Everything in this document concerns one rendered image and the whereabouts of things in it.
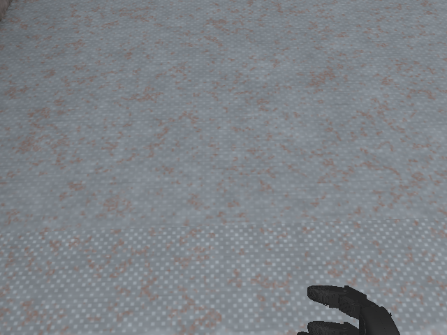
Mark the robot right hand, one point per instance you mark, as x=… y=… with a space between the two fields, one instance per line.
x=373 y=320

